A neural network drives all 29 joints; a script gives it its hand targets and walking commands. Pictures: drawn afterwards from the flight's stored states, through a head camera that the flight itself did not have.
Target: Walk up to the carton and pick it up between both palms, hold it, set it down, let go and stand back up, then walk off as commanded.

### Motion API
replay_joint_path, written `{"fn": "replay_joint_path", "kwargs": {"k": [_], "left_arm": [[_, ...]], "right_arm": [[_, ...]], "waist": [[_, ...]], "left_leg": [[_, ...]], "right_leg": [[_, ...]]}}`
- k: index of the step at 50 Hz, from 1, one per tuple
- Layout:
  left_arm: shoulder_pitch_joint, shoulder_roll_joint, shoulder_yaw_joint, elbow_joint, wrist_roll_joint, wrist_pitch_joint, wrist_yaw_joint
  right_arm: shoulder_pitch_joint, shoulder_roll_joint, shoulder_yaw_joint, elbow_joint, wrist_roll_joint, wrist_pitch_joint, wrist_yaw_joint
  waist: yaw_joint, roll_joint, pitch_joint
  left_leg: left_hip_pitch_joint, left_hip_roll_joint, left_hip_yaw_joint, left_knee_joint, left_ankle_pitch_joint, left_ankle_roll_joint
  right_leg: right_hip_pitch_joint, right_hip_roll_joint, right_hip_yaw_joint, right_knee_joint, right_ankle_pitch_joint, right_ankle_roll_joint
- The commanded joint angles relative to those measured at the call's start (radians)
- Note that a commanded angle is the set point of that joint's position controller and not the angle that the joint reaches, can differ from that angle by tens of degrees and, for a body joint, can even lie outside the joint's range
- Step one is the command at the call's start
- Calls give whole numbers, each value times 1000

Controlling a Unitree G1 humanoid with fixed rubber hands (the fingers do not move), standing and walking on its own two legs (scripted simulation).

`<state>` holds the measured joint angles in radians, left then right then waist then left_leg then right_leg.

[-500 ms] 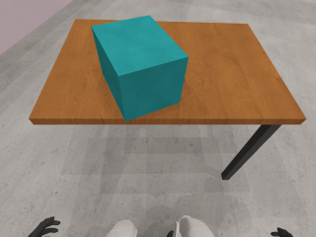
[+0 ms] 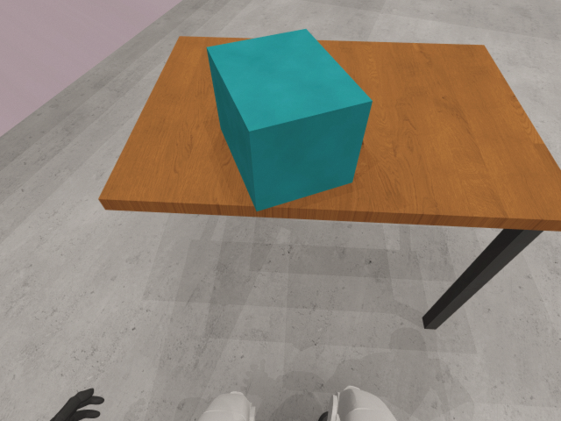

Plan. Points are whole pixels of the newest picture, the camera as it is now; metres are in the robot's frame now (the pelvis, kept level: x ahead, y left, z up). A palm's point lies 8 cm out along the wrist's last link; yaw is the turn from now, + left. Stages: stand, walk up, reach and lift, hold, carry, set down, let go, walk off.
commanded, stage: walk up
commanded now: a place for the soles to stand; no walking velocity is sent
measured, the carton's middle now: (282, 117) +0.62 +0.02 +0.06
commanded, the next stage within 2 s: none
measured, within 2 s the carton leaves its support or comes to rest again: neither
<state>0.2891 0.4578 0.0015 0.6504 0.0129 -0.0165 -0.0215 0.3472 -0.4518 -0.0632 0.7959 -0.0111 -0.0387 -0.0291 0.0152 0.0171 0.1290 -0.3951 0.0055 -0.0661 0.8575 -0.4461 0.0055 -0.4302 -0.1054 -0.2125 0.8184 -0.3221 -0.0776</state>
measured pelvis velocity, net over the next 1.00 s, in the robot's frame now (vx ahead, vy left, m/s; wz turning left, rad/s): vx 0.05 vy -0.01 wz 0.08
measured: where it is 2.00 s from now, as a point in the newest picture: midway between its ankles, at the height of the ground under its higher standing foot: outside the picture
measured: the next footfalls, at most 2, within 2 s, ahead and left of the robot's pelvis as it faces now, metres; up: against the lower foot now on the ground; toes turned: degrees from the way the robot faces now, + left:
right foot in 0.34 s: +0.12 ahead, -0.12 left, +0.00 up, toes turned -5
left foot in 0.72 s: +0.14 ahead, +0.14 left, +0.00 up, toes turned +0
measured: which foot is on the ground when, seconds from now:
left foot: down 0.00-0.34, up 0.36-0.70, down 0.72-1.00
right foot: down 0.00-0.02, up 0.04-0.32, down 0.34-1.00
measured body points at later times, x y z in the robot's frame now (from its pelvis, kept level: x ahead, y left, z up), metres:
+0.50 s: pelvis +0.03 -0.03 +0.00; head +0.07 -0.03 +0.45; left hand +0.11 +0.30 -0.09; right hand +0.13 -0.36 -0.09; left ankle +0.06 +0.13 -0.66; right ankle +0.07 -0.11 -0.70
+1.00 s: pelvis +0.05 -0.01 +0.00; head +0.07 +0.02 +0.45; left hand +0.11 +0.32 -0.11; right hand +0.18 -0.33 -0.07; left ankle +0.10 +0.14 -0.70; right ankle +0.08 -0.12 -0.70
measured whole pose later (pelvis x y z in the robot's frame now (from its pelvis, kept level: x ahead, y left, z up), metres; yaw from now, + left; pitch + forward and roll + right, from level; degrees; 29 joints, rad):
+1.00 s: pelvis +0.05 -0.01 +0.00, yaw +5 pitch -3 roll -1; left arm 0.30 0.46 0.00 0.71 0.01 -0.03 -0.02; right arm 0.27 -0.43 -0.04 0.74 -0.01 -0.05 -0.03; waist 0.02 -0.05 0.11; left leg -0.46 -0.01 -0.10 0.86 -0.40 0.00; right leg -0.37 -0.07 -0.15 0.83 -0.41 -0.03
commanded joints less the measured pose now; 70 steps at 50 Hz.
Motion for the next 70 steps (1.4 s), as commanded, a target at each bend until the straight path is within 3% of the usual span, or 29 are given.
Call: {"fn": "replay_joint_path", "kwargs": {"k": [1, 3, 5, 10, 13, 14, 15, 16, 19, 22, 30, 34, 35, 36, 37, 40, 44, 45, 46, 47, 51, 54, 56, 57, 60, 63, 65, 68, 70], "left_arm": [[-96, 192, 111, -39, 6, 24, 9], [-37, 246, 118, 23, 7, 19, -2], [24, 211, 122, 38, 9, 15, -5], [15, 175, 117, 12, 9, 4, -7], [116, 181, 121, 48, 10, -27, 7], [183, 182, 131, 62, 16, -41, 13], [255, 232, 136, 73, 35, -54, 24], [194, 302, 155, 50, 39, -60, 26], [94, 308, 158, 36, 17, -51, 37], [58, 223, 130, 35, 21, -55, 30], [117, 231, 125, 21, 4, -46, 28], [26, 199, 101, -13, -8, -30, 21], [9, 167, 91, -9, -12, -24, 24], [0, 121, 79, -32, -16, -18, 18], [-18, 161, 90, -12, -19, 5, 25], [18, 184, 100, 47, -3, 7, 19], [113, 174, 111, 86, -3, -13, 9], [139, 183, 107, 86, 3, -24, 12], [154, 244, 120, 89, 27, -36, 21], [110, 281, 128, 81, 28, -43, 28], [-23, 249, 111, 72, 28, -45, 17], [-60, 185, 91, 56, 12, -34, 11], [-15, 172, 85, 55, -1, -12, 7], [14, 184, 91, 68, -8, -8, 9], [48, 200, 93, 93, 8, -25, 15], [38, 260, 111, 84, 22, -44, 23], [-7, 268, 107, 77, 18, -40, 19], [90, 334, 145, 90, 19, -67, 14], [87, 308, 132, 88, 18, -67, 16]], "right_arm": [[106, -376, -97, -49, -39, -20, -22], [-102, -349, -93, -88, -26, -30, -38], [-64, -305, -81, -88, -31, -30, -28], [43, -299, -77, -99, -33, -27, -15], [-53, -269, -71, -134, -10, -24, -10], [-58, -225, -59, -122, -8, -15, -12], [-63, -144, -29, -135, -8, -14, -15], [-72, -123, -21, -149, -1, -8, -16], [-18, -257, -58, -98, 7, -5, -17], [32, -193, -47, -82, 16, -12, 1], [-29, -164, -33, -119, 4, -28, -6], [102, -154, -42, -75, -5, -48, -9], [129, -199, -60, -69, -14, -55, -24], [92, -276, -70, -92, -28, -56, -25], [37, -310, -68, -107, -13, -52, -26], [-77, -268, -61, -110, -18, -38, -26], [-140, -244, -39, -117, -15, -24, -11], [-153, -221, -31, -122, -11, -18, -9], [-166, -161, -27, -133, 2, -13, -6], [-171, -155, -24, -131, 6, -10, -10], [-68, -187, -48, -64, 3, -17, 6], [-3, -176, -48, -48, -5, -41, 4], [-51, -250, -52, -64, -20, -47, -2], [-85, -281, -56, -78, -17, -45, -6], [-177, -232, -32, -67, -6, -28, -7], [-157, -167, -21, -69, 1, -23, 0], [-103, -190, -29, -40, 4, -28, 2], [-120, -225, -57, -95, -14, -36, 47], [-123, -208, -58, -95, -17, -47, 51]], "waist": [[-64, 135, 16], [19, 27, 82], [-9, 95, -21], [-49, 209, -77], [33, 157, -128], [73, 87, -139], [120, -187, -148], [104, -194, -109], [47, 12, -78], [14, -116, -65], [54, -209, -169], [-43, -71, -255], [-50, -31, -259], [-45, 144, -255], [-40, 144, -189], [-11, 80, -58], [40, 145, -108], [45, 67, -147], [61, -88, -151], [58, -50, -95], [-27, -61, -92], [-53, -61, -164], [-25, 147, -202], [-10, 139, -187], [24, 72, -168], [26, -70, -127], [-17, -57, -165], [18, -63, -136], [23, -79, -129]], "left_leg": [[-18, 321, -832, -649, -709, 290], [-143, 288, -705, -594, -564, 273], [-74, 166, -501, -477, -346, 222], [64, 183, -558, -413, -241, 255], [-85, 160, -388, -245, 47, 207], [-232, 111, -243, -85, 148, 141], [-370, -41, -95, 216, 111, 78], [-497, -132, -45, 303, -87, 28], [-410, -33, -83, 315, -28, 29], [-298, -8, -55, 201, 56, 19], [-216, 9, 99, 3, -8, 34], [100, -44, 92, -241, 214, 72], [208, 24, -84, -287, 285, 104], [247, 192, -459, -348, 304, 190], [174, 317, -707, -429, 159, 293], [-47, 239, -503, -431, -125, 264], [-195, 116, -339, -342, -98, 164], [-207, 73, -253, -220, -100, 127], [-282, -15, -115, 5, -50, 47], [-296, -80, -16, 91, -50, 17], [-62, 7, 37, -16, -40, 40], [161, -1, -29, -205, 181, 67], [103, 186, -487, -374, 35, 178], [94, 217, -584, -397, -76, 226], [-62, 133, -357, -282, 55, 159], [-231, -28, -6, -24, 123, 35], [-77, 9, 30, -94, 41, 36], [-212, 11, 44, -69, -72, 72], [-226, -6, 44, -105, -34, 75]], "right_leg": [[-370, 39, 200, 322, -292, 55], [-225, -17, 271, 352, -141, 48], [-168, 15, 230, 246, -166, 41], [-156, 56, 223, 132, -246, 33], [101, 52, 214, -69, -80, 48], [310, 48, 255, -216, -72, 46], [384, -100, 493, -448, -199, 56], [385, -326, 749, -555, -285, 38], [290, -332, 698, -554, -316, 4], [287, -197, 407, -442, 43, 39], [384, -204, 282, -217, 573, -94], [169, -136, 159, 8, 384, -57], [65, -81, 160, 140, 342, -16], [-106, 30, 148, 245, 89, 33], [-180, 63, 220, 255, -345, 44], [-104, 14, 225, 142, -308, 27], [195, 65, 188, -106, -104, 19], [251, 25, 264, -265, -173, 2], [281, -151, 504, -403, -274, -22], [210, -286, 640, -492, -317, -41], [83, -225, 433, -401, -238, -82], [-12, -110, 224, -218, -90, -22], [-33, 42, 184, 23, -169, 37], [-51, 61, 210, 39, -257, 34], [140, 22, 258, -159, -145, 7], [254, -217, 495, -384, -140, -67], [185, -247, 436, -299, 38, -113], [267, -299, 495, -374, -422, -158], [289, -258, 448, -337, -312, -141]]}}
